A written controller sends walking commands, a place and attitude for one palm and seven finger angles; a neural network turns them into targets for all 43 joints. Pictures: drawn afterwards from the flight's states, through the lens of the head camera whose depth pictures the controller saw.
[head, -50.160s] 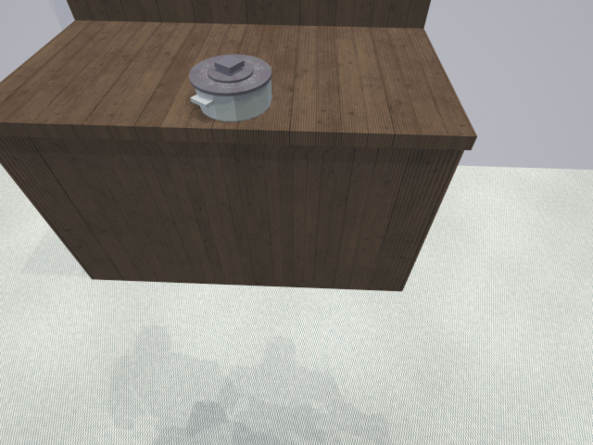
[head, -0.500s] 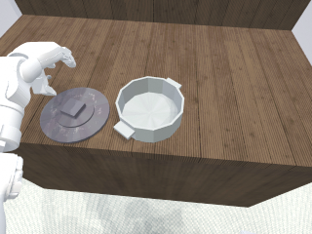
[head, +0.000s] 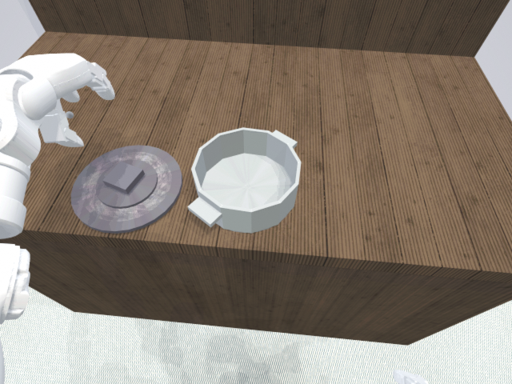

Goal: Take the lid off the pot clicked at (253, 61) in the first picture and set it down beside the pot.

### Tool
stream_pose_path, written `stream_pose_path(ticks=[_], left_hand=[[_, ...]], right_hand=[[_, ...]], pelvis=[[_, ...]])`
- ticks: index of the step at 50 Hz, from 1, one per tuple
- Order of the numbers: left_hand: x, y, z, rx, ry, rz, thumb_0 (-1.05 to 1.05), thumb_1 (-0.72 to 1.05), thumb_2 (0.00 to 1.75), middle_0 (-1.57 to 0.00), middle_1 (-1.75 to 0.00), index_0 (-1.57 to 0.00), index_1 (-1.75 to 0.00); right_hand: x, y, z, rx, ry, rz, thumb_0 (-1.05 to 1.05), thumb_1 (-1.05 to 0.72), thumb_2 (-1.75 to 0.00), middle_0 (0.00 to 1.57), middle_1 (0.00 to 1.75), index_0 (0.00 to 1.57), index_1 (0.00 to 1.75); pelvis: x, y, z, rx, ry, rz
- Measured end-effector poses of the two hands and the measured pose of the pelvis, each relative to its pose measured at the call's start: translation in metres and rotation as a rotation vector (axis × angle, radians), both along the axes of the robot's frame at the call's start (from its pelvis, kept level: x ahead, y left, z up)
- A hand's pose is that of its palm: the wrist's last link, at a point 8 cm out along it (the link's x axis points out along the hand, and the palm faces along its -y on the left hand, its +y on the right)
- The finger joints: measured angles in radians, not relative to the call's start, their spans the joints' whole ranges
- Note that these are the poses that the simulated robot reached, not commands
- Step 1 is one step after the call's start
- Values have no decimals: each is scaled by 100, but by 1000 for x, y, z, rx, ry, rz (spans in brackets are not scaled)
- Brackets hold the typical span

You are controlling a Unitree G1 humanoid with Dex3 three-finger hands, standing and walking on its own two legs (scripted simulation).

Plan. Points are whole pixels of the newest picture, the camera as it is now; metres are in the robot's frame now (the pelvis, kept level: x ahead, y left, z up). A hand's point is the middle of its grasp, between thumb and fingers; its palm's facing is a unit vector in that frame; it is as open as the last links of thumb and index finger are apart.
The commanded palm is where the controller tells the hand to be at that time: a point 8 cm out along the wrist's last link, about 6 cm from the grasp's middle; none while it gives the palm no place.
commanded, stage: draw the hand back to the body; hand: left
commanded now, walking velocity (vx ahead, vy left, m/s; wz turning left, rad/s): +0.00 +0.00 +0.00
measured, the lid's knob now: (124, 177) +0.46 +0.25 +0.02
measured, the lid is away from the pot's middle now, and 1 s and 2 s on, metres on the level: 0.22 0.22 0.22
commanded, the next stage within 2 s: none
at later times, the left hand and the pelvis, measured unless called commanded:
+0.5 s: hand (86, 143) +0.39 +0.23 +0.18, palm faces -0.09 -0.45 -0.89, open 11.0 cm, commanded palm +0.36 +0.26 +0.23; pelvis -0.01 +0.00 +0.00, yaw +0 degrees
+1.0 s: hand (87, 142) +0.36 +0.20 +0.21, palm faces +0.39 -0.88 -0.29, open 9.8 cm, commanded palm +0.30 +0.25 +0.22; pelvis +0.03 -0.05 +0.00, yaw -2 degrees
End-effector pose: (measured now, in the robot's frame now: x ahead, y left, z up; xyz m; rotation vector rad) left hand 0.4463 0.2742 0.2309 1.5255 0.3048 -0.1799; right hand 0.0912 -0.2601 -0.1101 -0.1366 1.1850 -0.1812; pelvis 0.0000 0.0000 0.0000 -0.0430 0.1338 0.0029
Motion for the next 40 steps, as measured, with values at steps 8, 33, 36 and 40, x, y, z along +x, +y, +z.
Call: stream_pose_path(ticks=[8, 33, 36, 40], left_hand=[[-14, -3, -3, -15, -27, -38, 0, -18, 101, -59, -42, -58, -42], [-83, -30, -19, -1117, -666, 15, 0, -16, 100, -59, -42, -58, -42], [-89, -31, -5, -1152, -771, 15, 0, -13, 100, -57, -42, -56, -42], [-94, -24, -1, -1151, -816, 69, 0, -5, 99, -54, -41, -53, -41]], right_hand=[[8, 5, 2, 15, -32, 13, 0, -91, -90, 20, 29, 19, 30], [47, 17, 21, -21, -249, 107, 1, -91, -90, 20, 30, 20, 30], [48, 4, 22, -37, -278, 91, 1, -91, -90, 20, 30, 20, 30], [48, -16, 15, -43, -262, 57, 1, -91, -90, 20, 30, 20, 30]], pelvis=[[-2, 0, 1, 1, -12, -1], [5, -21, 5, 19, -115, -26], [12, -26, 4, 17, -117, -35], [21, -33, 3, 15, -105, -43]])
